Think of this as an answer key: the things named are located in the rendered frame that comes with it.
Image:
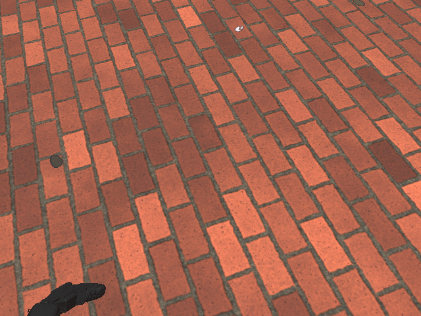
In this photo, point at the left robot hand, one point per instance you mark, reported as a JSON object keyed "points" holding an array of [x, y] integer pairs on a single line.
{"points": [[67, 296]]}

